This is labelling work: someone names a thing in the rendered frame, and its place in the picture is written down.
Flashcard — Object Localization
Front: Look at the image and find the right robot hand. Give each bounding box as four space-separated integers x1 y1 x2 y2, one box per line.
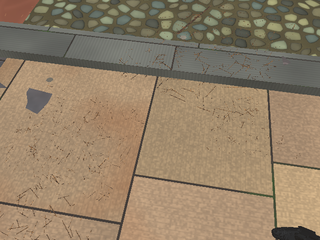
271 226 320 240

